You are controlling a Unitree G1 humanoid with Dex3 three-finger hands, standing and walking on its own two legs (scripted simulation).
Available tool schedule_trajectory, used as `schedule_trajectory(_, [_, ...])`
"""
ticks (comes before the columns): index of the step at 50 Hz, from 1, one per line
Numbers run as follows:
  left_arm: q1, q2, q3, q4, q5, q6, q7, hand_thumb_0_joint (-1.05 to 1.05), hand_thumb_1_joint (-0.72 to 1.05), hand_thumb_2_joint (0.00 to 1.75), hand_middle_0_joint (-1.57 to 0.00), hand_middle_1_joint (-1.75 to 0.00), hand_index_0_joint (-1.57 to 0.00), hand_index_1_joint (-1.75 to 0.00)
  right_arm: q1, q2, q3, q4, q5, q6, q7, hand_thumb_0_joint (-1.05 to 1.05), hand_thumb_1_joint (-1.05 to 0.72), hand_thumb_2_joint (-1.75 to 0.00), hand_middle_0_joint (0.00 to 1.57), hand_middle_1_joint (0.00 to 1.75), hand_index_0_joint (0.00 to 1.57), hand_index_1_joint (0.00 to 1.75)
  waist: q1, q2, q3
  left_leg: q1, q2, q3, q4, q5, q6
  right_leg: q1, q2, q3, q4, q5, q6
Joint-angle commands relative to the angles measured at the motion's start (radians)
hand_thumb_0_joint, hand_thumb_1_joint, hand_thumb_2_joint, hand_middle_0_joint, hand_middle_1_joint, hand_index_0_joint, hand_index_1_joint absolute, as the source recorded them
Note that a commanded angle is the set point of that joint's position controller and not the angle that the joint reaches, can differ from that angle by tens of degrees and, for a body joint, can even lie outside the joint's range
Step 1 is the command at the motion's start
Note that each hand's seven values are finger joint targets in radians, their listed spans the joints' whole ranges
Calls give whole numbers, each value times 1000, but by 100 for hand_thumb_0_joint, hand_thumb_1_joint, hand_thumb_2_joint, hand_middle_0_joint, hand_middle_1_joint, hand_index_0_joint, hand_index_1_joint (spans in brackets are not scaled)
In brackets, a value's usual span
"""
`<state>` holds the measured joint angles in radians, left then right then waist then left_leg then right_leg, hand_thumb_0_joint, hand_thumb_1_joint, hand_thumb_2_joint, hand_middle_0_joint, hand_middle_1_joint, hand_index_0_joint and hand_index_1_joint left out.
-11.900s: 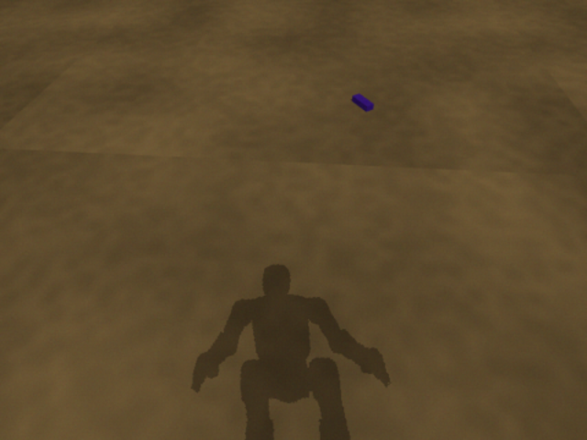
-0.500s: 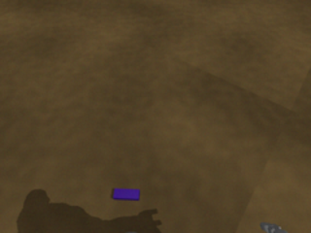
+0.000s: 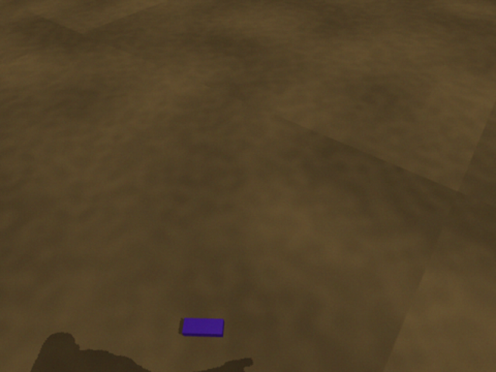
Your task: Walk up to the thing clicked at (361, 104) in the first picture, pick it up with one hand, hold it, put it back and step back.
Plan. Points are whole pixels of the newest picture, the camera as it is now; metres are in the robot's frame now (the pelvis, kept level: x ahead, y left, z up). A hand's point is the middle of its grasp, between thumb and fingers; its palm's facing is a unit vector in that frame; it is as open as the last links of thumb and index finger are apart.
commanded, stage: walk up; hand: left
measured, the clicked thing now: (203, 327) +0.43 +0.21 -0.76
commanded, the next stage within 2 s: stand in 0.76 s
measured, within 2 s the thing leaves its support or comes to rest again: neither
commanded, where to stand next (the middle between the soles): +0.04 -0.01 m, yaw -1 degrees
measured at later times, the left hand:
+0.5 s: hand out of the picture +0.09 +0.25 -0.16, palm faces -0.03 -0.94 -0.33, open 7.4 cm
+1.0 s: hand out of the picture +0.10 +0.25 -0.15, palm faces -0.03 -0.94 -0.33, open 7.4 cm
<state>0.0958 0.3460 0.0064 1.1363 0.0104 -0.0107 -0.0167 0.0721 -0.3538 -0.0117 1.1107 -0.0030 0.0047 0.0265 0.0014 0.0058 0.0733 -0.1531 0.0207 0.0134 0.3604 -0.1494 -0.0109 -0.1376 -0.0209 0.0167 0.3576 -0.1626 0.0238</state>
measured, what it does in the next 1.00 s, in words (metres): stands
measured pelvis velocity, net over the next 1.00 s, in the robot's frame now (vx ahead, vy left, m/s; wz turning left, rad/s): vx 0.02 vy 0.00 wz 0.01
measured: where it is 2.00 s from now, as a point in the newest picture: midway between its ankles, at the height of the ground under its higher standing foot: outside the picture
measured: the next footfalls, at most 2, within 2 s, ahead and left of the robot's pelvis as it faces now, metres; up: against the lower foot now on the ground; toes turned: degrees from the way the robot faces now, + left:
none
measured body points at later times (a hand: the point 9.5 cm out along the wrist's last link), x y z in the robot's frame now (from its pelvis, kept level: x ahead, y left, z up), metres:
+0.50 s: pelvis +0.01 +0.00 +0.00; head +0.02 +0.00 +0.45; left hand +0.09 +0.30 -0.13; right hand +0.08 -0.30 -0.13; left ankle +0.03 +0.13 -0.75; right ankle +0.02 -0.14 -0.75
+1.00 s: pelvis +0.02 +0.00 +0.00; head +0.03 +0.00 +0.45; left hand +0.10 +0.30 -0.13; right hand +0.11 -0.30 -0.13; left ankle +0.03 +0.13 -0.75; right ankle +0.02 -0.14 -0.75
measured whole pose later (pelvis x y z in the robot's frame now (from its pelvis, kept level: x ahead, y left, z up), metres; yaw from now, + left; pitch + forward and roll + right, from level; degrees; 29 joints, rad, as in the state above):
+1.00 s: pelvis +0.02 +0.00 +0.00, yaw +0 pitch -2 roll +0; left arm 0.10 0.35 0.00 1.14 0.02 -0.01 -0.02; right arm 0.09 -0.35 0.00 1.13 -0.01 -0.01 0.02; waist -0.01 0.00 0.05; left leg -0.13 0.02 0.01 0.32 -0.16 -0.01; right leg -0.11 -0.02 0.01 0.32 -0.17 0.02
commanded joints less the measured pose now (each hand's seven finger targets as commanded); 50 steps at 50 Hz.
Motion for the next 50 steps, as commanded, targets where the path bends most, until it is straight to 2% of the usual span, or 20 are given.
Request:
schedule_trajectory(1, [-56, 220, 46, -54, -3, -23, 18, 0, 90, 90, -20, -30, -20, -30, -49, -201, -42, -43, 0, -26, -16, 0, -90, -90, 20, 30, 20, 30, 1, -19, -78, 35, 89, -100, -78, -66, 29, -38, -110, 107, -108, -36, -48])
schedule_trajectory(12, [-52, 218, 45, -40, 0, -17, 17, 0, 90, 90, -20, -30, -20, -30, -36, -213, -39, -29, -1, -28, -18, 0, -90, -90, 20, 30, 20, 30, 2, 3, -71, 4, 105, -114, -108, -96, 35, -19, -97, 90, -96, -25, -42])
schedule_trajectory(19, [-48, 214, 42, -43, -3, -16, 17, 0, 90, 90, -20, -30, -20, -30, -24, -216, -40, -25, -2, -31, -22, 0, -90, -90, 20, 30, 20, 30, -1, 10, -98, 15, 105, -111, -101, -38, 34, 3, -98, 87, -83, 36, -42])
schedule_trajectory(25, [-43, 212, 42, -38, -4, -16, 20, 0, 90, 90, -20, -30, -20, -30, -30, -208, -40, -30, 2, -30, -23, 0, -90, -90, 20, 30, 20, 30, 0, -5, -116, 45, 109, -104, -81, 59, 35, 15, -102, 77, -76, 97, -38])
schedule_trajectory(32, [-54, 209, 43, -43, -6, -16, 23, 0, 90, 90, -20, -30, -20, -30, -27, -203, -40, -30, 3, -25, -23, 0, -90, -90, 20, 30, 20, 30, -3, -9, -115, 57, 107, -97, -76, 92, 33, 18, -107, 74, -76, 124, -34])
schedule_trajectory(37, [-58, 214, 45, -47, -2, -15, 24, 0, 90, 90, -20, -30, -20, -30, -29, -208, -42, -34, 0, -23, -23, 0, -90, -90, 20, 30, 20, 30, -7, -7, -116, 54, 107, -91, -76, 74, 34, 25, -109, 71, -83, 117, -36])
schedule_trajectory(39, [-45, 214, 39, -51, 2, -23, 23, 0, 90, 90, -20, -30, -20, -30, -30, -203, -36, -32, -8, -30, -25, 0, -90, -90, 20, 30, 20, 30, -4, -14, -122, 57, 112, -99, -79, 94, 27, 30, -111, 70, -86, 99, -26])
schedule_trajectory(43, [-42, 215, 38, -56, 3, -23, 21, 0, 90, 90, -20, -30, -20, -30, -33, -210, -34, -35, -8, -34, -27, 0, -90, -90, 20, 30, 20, 30, -4, 1, -100, 38, 112, -100, -89, 60, 25, 26, -111, 74, -93, 78, -29])
schedule_trajectory(46, [-43, 218, 37, -56, 3, -22, 20, 0, 90, 90, -20, -30, -20, -30, -21, -207, -32, -31, -7, -34, -26, 0, -90, -90, 20, 30, 20, 30, -7, -6, -69, 18, 109, -107, -104, 2, 23, 9, -107, 72, -98, 16, -30])
schedule_trajectory(50, [-25, 223, 38, -62, 3, -25, 20, 0, 90, 90, -20, -30, -20, -30, -32, -210, -33, -38, -6, -39, -26, 0, -90, -90, 20, 30, 20, 30, 1, -1, -117, 64, 113, -102, -83, 100, 25, 31, -113, 70, -83, 100, -33])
